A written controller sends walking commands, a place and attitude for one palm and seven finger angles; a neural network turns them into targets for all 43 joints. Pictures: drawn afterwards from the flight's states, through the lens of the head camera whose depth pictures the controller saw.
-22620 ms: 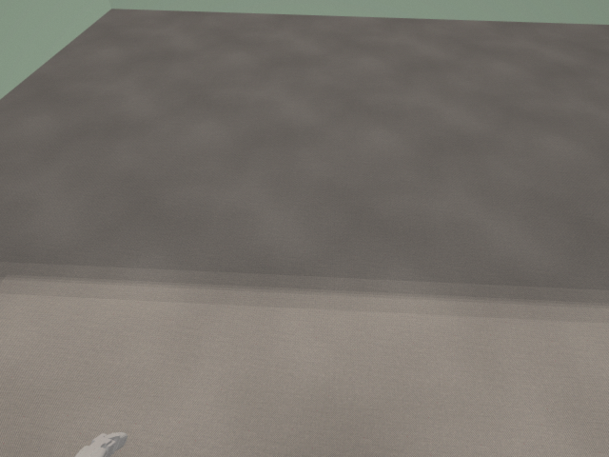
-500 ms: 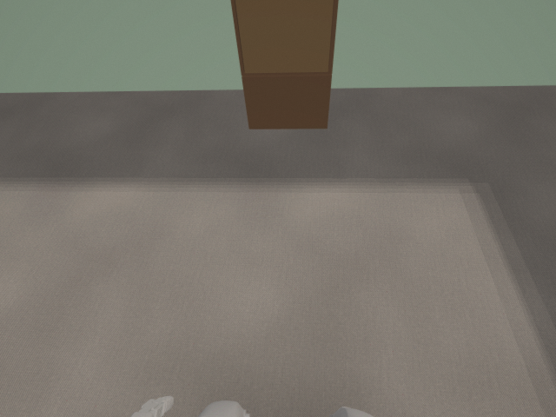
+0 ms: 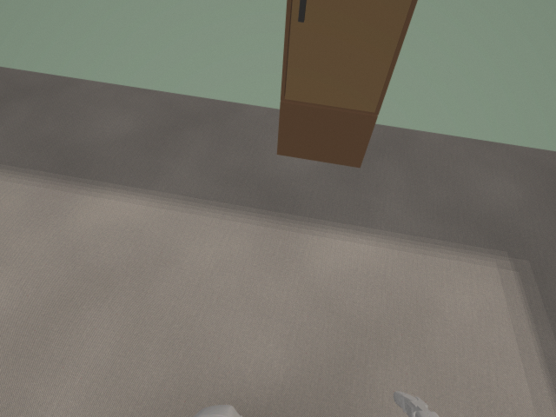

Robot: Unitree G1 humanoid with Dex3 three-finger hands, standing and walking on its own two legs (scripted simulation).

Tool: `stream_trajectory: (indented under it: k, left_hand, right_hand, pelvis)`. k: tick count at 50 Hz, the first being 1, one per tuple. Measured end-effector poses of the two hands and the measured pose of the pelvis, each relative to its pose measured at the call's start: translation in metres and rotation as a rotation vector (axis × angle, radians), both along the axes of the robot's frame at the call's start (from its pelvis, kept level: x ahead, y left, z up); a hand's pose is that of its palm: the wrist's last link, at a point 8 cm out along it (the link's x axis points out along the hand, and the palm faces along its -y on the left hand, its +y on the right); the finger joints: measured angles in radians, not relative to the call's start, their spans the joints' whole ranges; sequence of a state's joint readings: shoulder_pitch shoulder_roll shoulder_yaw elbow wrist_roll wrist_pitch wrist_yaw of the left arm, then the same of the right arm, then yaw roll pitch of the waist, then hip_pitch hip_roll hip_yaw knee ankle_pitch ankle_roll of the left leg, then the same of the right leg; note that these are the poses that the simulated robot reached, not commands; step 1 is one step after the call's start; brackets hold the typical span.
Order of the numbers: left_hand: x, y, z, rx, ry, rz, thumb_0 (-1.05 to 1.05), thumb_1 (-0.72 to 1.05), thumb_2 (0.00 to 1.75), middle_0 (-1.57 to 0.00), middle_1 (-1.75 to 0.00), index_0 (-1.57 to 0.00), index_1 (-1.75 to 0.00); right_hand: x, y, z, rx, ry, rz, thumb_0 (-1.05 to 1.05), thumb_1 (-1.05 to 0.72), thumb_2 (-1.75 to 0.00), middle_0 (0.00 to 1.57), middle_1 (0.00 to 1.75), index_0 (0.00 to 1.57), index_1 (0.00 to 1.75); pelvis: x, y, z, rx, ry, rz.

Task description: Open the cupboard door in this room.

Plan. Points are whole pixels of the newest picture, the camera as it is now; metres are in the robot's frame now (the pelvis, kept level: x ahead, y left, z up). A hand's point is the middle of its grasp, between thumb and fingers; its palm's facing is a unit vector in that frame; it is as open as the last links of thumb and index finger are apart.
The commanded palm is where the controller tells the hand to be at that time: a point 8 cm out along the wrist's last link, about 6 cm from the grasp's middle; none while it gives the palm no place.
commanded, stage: turn or walk to find it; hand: left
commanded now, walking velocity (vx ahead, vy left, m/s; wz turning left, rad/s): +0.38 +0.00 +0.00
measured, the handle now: out of the picture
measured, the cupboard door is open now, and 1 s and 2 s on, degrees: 0 0 0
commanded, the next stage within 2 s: stand and wait in 0.30 s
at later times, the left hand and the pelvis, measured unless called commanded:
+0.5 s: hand (241, 288) +0.35 +0.11 -0.15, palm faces -0.07 -0.97 -0.23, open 7.3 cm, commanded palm none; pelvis +0.21 -0.06 -0.01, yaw -1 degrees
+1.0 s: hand (237, 337) +0.27 +0.10 -0.17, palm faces +0.08 -0.99 -0.11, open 7.3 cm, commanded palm none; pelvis +0.29 -0.05 +0.02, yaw +0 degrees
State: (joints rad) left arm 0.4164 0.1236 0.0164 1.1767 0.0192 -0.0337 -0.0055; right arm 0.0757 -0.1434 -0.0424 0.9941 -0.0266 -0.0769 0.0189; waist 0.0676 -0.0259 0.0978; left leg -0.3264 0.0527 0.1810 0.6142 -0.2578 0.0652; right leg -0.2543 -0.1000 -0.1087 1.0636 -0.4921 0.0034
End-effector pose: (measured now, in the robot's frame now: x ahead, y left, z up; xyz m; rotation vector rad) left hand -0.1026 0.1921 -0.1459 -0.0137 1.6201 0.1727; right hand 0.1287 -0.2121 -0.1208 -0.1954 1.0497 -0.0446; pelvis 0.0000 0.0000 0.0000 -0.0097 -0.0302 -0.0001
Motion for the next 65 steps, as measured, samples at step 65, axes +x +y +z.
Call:
stream_trajectory:
  k: [65]
  left_hand:
    - [0.378, -0.012, 0.015, 0.065, -0.126, -0.109, 0.01, 0.91, 0.89, -0.20, -0.30, -0.20, -0.30]
  right_hand:
    - [0.175, -0.036, -0.004, -0.014, 0.346, -0.160, 0.00, -0.93, -0.90, 0.20, 0.30, 0.19, 0.30]
  pelvis:
    - [0.312, -0.029, 0.020, 0.009, 0.007, -0.017]
